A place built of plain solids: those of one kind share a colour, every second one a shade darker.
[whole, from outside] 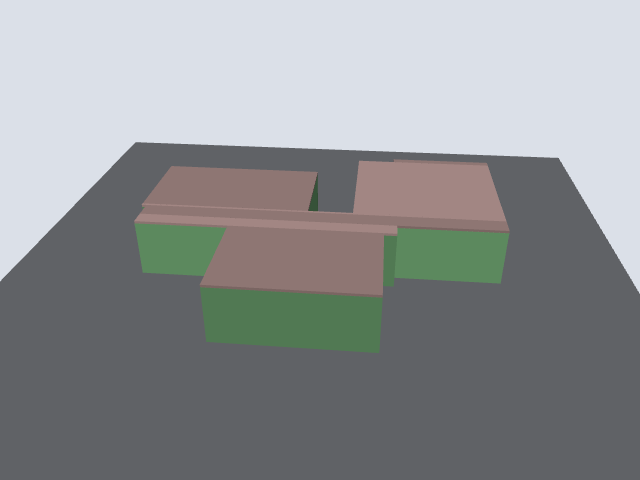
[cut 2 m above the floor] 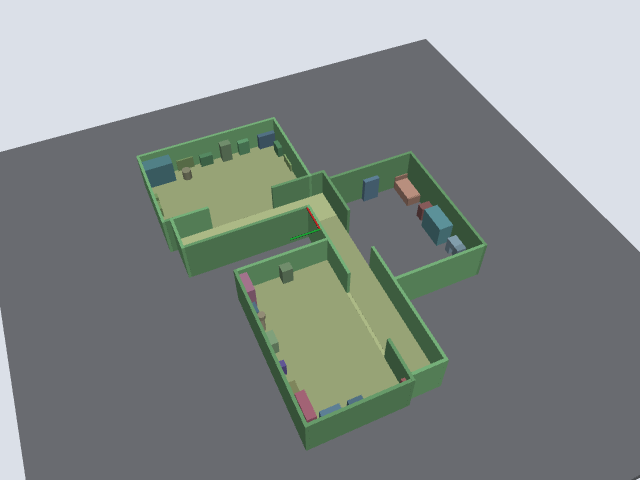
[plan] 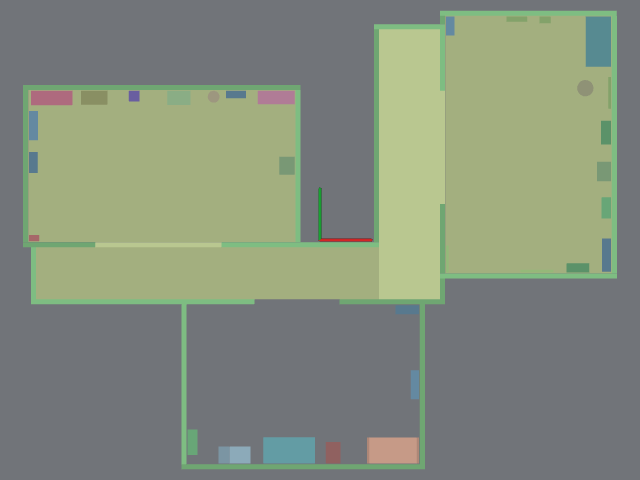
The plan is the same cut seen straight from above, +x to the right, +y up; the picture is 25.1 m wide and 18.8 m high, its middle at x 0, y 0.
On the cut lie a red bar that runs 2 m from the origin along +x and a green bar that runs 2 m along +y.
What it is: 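One storey of an old house, long lived in; a hall and three lower rooms beside it, each open to the hall along a stretch without wall, rail or kerb; a room's floor lies below the hall's by a bare drop, by one riser or not at all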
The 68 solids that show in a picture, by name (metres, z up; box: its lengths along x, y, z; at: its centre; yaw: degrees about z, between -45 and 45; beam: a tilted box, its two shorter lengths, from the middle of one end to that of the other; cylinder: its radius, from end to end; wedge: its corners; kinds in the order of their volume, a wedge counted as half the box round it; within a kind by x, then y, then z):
{
 "floor_1": {"box": [4.94, 0.2, 1.06], "at": [-6.33, -0.18, 0.48]},
 "floor_2": {"box": [10.47, 5.96, 1.06], "at": [-6.2, 2.9, 0.48]},
 "floor_3": {"box": [13.44, 2.04, 1.06], "at": [-4.41, -1.3, 0.48]},
 "floor_4": {"box": [2.39, 10.57, 1.06], "at": [3.51, 2.97, 0.48]},
 "floor_5": {"box": [0.2, 4.44, 0.86], "at": [4.8, 3.63, 0.38]},
 "floor_6": {"box": [6.53, 10.09, 0.86], "at": [8.16, 3.74, 0.38]},
 "wall_1": {"box": [0.2, 5.96, 3.69], "at": [-11.53, 2.9, 1.8]},
 "wall_2": {"box": [0.2, 2.04, 3.69], "at": [-11.22, -1.3, 1.8]},
 "wall_3": {"box": [2.83, 0.2, 3.69], "at": [-10.22, -0.18, 1.8]},
 "wall_4": {"box": [8.76, 0.2, 3.69], "at": [-6.95, -2.42, 1.8]},
 "wall_5": {"box": [10.87, 0.2, 3.69], "at": [-6.2, 5.98, 1.8]},
 "wall_6": {"box": [0.2, 6.27, 3.69], "at": [-5.32, -5.65, 1.8]},
 "wall_7": {"box": [0.2, 5.96, 3.69], "at": [-0.86, 2.9, 1.8]},
 "wall_8": {"box": [6.17, 0.2, 3.69], "at": [-0.77, -0.18, 1.8]},
 "wall_9": {"box": [9.53, 0.2, 3.69], "at": [-0.66, -8.88, 1.8]},
 "wall_10": {"box": [0.2, 8.34, 3.69], "at": [2.21, 4.09, 1.8]},
 "wall_11": {"box": [4.13, 0.2, 3.69], "at": [2.83, -2.42, 1.8]},
 "wall_12": {"box": [2.79, 0.2, 3.69], "at": [3.51, 8.36, 1.8]},
 "wall_13": {"box": [0.2, 6.27, 3.69], "at": [4.01, -5.65, 1.8]},
 "wall_14": {"box": [0.2, 0.81, 3.69], "at": [4.8, -1.91, 1.8]},
 "wall_15": {"box": [0.2, 2.72, 3.69], "at": [4.8, 0.05, 1.8]},
 "wall_16": {"box": [0.2, 2.41, 3.69], "at": [4.8, 7.05, 1.8]},
 "wall_17": {"box": [0.2, 0.33, 3.69], "at": [4.8, 8.62, 1.8]},
 "wall_18": {"box": [6.93, 0.2, 3.69], "at": [8.16, -1.41, 1.8]},
 "wall_19": {"box": [6.93, 0.2, 3.69], "at": [8.16, 8.88, 1.8]},
 "wall_20": {"box": [0.2, 10.09, 3.69], "at": [11.53, 3.74, 1.8]},
 "roof_1": {"box": [10.87, 6.16, 0.16], "at": [-6.2, 3.0, 3.72]},
 "roof_2": {"box": [16.22, 1.01, 0.16], "at": [-3.21, -2.01, 3.72]},
 "roof_3": {"box": [9.53, 6.47, 0.16], "at": [-0.66, -5.75, 3.72]},
 "roof_4": {"box": [23.26, 0.2, 0.16], "at": [0.0, -0.18, 3.72]},
 "roof_5": {"box": [22.95, 1.23, 0.16], "at": [0.15, -0.9, 3.72]},
 "roof_6": {"box": [9.52, 8.54, 0.16], "at": [6.87, 4.19, 3.72]},
 "roof_7": {"box": [6.93, 0.53, 0.16], "at": [8.16, 8.72, 3.72]},
 "cot_1": {"box": [2.03, 1.03, 1.73], "at": [-1.21, -8.24, 0.81]},
 "cot_2": {"box": [0.99, 1.96, 1.73], "at": [10.9, 7.77, 1.67]},
 "bookcase_1": {"box": [0.34, 0.83, 1.71], "at": [-11.23, 3.04, 1.86]},
 "bookcase_2": {"box": [0.35, 1.14, 1.79], "at": [-11.22, 4.48, 1.9]},
 "bookcase_3": {"box": [0.78, 0.29, 1.2], "at": [-3.29, 5.7, 1.61]},
 "bookcase_4": {"box": [0.93, 0.36, 1.55], "at": [3.42, -2.73, 0.72]},
 "bookcase_5": {"box": [0.33, 1.14, 1.96], "at": [3.71, -5.67, 0.93]},
 "bookcase_6": {"box": [0.34, 0.74, 1.81], "at": [5.1, 8.38, 1.71]},
 "bookcase_7": {"box": [0.35, 1.3, 1.19], "at": [11.22, -0.59, 1.4]},
 "wardrobe_1": {"box": [1.63, 0.56, 2.07], "at": [-10.51, 5.56, 2.04]},
 "chest_drawers_1": {"box": [0.91, 0.55, 1.07], "at": [-5.53, 5.57, 1.54]},
 "chest_drawers_2": {"box": [0.6, 0.71, 1.23], "at": [-1.29, 2.91, 1.62]},
 "chest_drawers_3": {"box": [0.55, 0.76, 1.54], "at": [11.12, 2.68, 1.58]},
 "bed_1": {"box": [0.09, 1.01, 0.76], "at": [1.89, -8.24, 0.33]},
 "bed_2": {"box": [1.86, 1.01, 0.78], "at": [2.86, -8.24, 0.34]},
 "bed_3": {"box": [0.09, 1.01, 1.17], "at": [3.83, -8.24, 0.53]},
 "toy_chest_1": {"box": [0.39, 1.01, 0.94], "at": [-5.0, -7.92, 0.42]},
 "toy_chest_2": {"box": [0.89, 0.36, 0.87], "at": [10.1, -1.09, 1.24]},
 "toy_chest_3": {"box": [0.39, 0.93, 0.86], "at": [11.2, 4.21, 1.24]},
 "toy_chest_4": {"box": [0.37, 0.83, 1.15], "at": [11.21, 1.26, 1.38]},
 "clothes_rail_1": {"box": [1.44, 0.52, 1.69], "at": [-1.71, 5.58, 1.85]},
 "desk_1": {"box": [0.43, 0.67, 1.25], "at": [-3.76, -8.42, 0.58]},
 "desk_2": {"box": [0.83, 0.67, 0.49], "at": [-3.14, -8.42, 0.96]},
 "desk_3": {"box": [0.43, 0.67, 0.76], "at": [-2.94, -8.42, 0.33]},
 "highchair_pram_1": {"box": [0.58, 0.84, 1.17], "at": [0.51, -8.33, 0.54]},
 "radiator_1": {"box": [0.11, 1.06, 0.92], "at": [4.99, -0.74, 1.27]},
 "radiator_2": {"box": [0.82, 0.21, 0.84], "at": [7.71, 8.65, 1.23]},
 "radiator_3": {"box": [1.31, 0.11, 0.6], "at": [8.5, -1.22, 1.11]},
 "radiator_4": {"box": [0.45, 0.26, 0.66], "at": [8.82, 8.62, 1.14]},
 "radiator_5": {"box": [0.11, 1.24, 0.94], "at": [11.34, 5.76, 1.28]},
 "trunk_1": {"box": [1.04, 0.55, 0.64], "at": [-8.84, 5.57, 1.33]},
 "stool_pouffe_round_1": {"cylinder": 0.32, "from": [10.39, 5.95, 0.81], "to": [10.39, 5.95, 1.54]},
 "side_table_1": {"box": [0.42, 0.42, 0.97], "at": [-7.28, 5.63, 1.5]},
 "tall_odds_1": {"box": [0.4, 0.25, 1.41], "at": [-11.2, 0.07, 1.71]},
 "floor_lamp_round_1": {"cylinder": 0.23, "from": [-4.16, 5.61, 2.26], "to": [-4.16, 5.61, 2.58]}
}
